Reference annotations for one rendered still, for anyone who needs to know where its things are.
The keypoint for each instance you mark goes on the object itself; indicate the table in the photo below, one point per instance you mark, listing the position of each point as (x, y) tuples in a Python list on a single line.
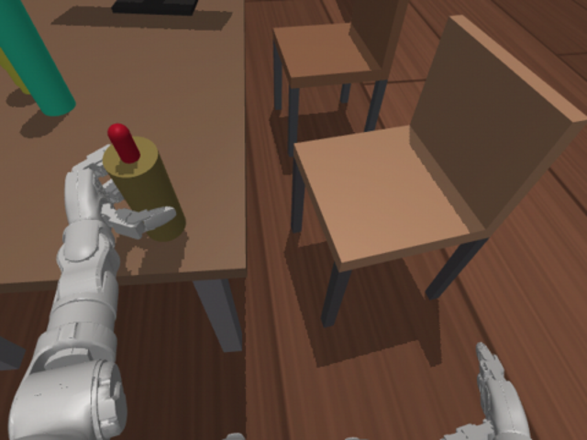
[(179, 81)]

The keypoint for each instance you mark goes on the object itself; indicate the left robot hand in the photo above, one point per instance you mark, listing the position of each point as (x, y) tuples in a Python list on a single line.
[(86, 198)]

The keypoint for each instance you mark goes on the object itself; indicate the chair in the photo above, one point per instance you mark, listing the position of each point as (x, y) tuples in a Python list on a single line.
[(346, 53), (484, 131)]

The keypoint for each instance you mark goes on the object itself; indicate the right robot hand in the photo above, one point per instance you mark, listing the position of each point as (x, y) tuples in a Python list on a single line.
[(500, 403)]

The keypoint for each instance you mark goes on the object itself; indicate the left robot arm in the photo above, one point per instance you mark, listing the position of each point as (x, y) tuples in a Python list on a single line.
[(72, 389)]

